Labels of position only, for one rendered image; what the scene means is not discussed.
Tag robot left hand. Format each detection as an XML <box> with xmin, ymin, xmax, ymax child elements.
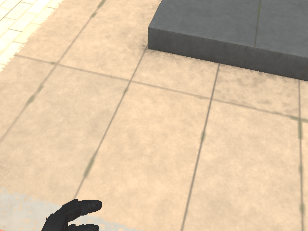
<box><xmin>41</xmin><ymin>198</ymin><xmax>102</xmax><ymax>231</ymax></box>

